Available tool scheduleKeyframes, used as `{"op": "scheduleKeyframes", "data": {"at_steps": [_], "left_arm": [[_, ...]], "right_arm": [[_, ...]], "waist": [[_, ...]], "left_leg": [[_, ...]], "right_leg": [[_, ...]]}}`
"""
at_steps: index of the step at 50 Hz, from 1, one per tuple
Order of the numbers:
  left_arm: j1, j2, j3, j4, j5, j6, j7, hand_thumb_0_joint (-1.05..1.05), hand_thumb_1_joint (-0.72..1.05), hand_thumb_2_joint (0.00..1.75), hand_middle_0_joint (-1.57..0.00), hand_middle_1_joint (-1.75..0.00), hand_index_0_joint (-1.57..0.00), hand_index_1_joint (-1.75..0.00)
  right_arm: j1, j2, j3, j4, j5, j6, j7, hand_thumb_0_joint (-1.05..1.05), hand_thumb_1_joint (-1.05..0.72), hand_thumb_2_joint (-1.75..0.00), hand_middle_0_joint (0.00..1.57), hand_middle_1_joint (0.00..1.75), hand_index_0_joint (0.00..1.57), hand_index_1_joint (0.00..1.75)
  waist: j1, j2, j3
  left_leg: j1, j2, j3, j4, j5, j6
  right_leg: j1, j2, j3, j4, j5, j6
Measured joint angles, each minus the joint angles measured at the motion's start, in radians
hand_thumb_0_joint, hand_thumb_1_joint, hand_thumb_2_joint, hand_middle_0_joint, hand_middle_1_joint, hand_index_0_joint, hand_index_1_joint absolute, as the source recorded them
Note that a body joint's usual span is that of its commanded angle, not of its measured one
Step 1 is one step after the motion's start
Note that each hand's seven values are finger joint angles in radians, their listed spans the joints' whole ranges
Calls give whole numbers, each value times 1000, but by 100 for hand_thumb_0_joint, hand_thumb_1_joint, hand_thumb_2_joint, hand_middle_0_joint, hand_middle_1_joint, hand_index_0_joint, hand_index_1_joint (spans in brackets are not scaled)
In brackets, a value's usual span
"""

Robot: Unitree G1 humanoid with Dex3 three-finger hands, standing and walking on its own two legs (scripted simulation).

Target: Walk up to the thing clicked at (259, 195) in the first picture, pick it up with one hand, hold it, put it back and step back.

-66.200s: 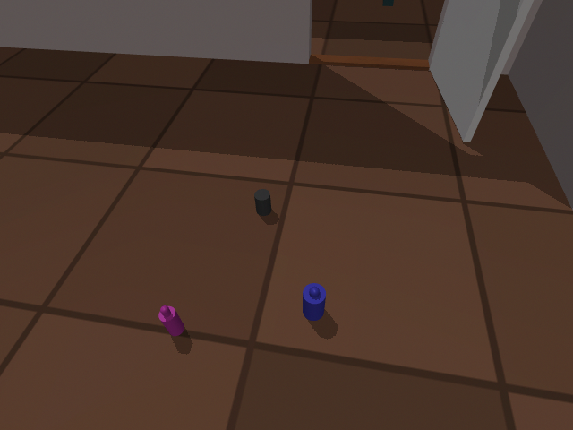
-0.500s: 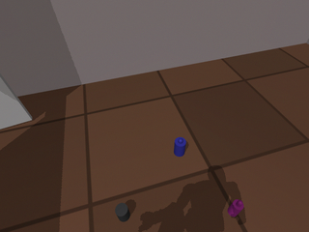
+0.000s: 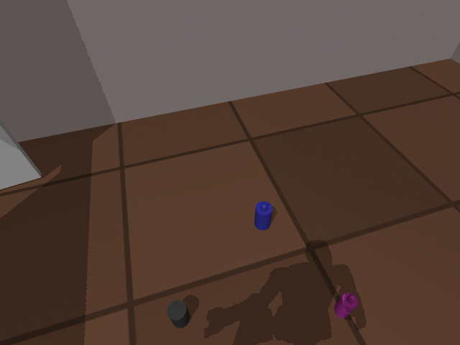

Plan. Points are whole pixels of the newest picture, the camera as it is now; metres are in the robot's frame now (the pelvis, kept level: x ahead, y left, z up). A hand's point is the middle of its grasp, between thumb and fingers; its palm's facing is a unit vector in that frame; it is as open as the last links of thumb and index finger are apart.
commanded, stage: stand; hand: left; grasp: from above
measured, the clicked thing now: (179, 314) +0.40 +0.24 -0.73
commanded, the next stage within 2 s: step back in 1.20 s
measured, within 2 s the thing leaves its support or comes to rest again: neither
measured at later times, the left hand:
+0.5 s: hand out of the picture +0.08 +0.24 -0.16, palm faces +0.01 -0.94 -0.33, open 7.4 cm
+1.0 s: hand out of the picture +0.09 +0.24 -0.16, palm faces +0.00 -0.94 -0.33, open 7.4 cm
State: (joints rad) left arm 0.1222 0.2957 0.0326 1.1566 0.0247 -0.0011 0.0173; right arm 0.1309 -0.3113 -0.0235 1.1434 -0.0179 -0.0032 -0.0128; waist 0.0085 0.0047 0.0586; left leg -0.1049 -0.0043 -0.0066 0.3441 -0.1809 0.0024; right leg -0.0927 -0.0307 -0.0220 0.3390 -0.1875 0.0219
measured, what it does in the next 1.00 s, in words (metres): stands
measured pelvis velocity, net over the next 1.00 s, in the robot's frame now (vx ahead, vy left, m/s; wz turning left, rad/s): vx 0.02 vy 0.00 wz -0.01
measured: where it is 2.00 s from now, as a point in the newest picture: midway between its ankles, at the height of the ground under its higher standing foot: outside the picture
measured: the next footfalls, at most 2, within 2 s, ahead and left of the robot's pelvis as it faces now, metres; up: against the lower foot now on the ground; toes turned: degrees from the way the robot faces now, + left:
left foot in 1.90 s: -0.13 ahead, +0.11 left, +0.00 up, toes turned +0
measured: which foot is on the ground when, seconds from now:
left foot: down 0.00-1.00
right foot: down 0.00-1.00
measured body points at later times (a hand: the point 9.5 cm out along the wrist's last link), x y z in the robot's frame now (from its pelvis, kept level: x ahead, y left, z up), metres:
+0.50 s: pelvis +0.01 +0.00 +0.00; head +0.02 +0.00 +0.45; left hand +0.08 +0.29 -0.14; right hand +0.08 -0.29 -0.14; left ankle +0.01 +0.12 -0.75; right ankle +0.00 -0.13 -0.75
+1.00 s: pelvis +0.02 +0.00 +0.00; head +0.03 +0.00 +0.45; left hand +0.09 +0.29 -0.13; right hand +0.09 -0.30 -0.14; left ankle +0.01 +0.12 -0.75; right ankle +0.00 -0.13 -0.75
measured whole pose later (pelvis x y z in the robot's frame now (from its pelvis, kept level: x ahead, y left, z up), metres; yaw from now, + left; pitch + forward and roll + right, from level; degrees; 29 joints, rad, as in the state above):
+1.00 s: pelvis +0.02 +0.00 +0.00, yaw +0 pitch -2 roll +0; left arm 0.09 0.32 0.02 1.15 0.01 -0.01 0.01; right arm 0.10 -0.33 -0.01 1.15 -0.01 -0.01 -0.01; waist 0.00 0.00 0.05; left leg -0.09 0.00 0.00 0.31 -0.19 0.00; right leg -0.08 -0.03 -0.02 0.31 -0.20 0.02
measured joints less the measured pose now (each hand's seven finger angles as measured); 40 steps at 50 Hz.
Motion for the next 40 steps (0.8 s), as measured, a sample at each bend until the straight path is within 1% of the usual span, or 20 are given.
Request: {"op": "scheduleKeyframes", "data": {"at_steps": [40], "left_arm": [[-25,19,-8,-1,-10,-6,-10,0,90,90,-21,-30,-20,-30]], "right_arm": [[-27,-18,9,10,6,-7,7,0,-90,-90,20,30,20,30]], "waist": [[-3,-2,-6]], "left_leg": [[13,2,6,-30,-6,-2]], "right_leg": [[8,2,6,-26,-6,-1]]}}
